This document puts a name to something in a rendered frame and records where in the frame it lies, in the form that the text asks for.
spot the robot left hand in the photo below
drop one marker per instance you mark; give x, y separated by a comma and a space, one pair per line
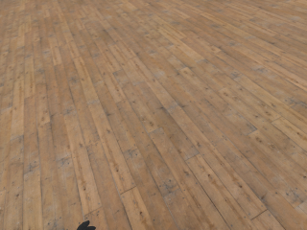
84, 226

